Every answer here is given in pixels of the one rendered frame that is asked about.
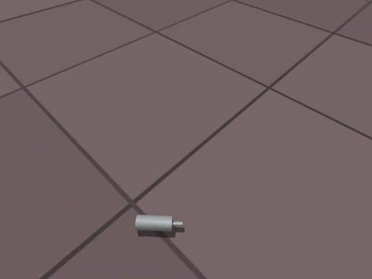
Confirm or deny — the bottle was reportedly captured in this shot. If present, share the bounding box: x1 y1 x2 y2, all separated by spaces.
135 214 183 231

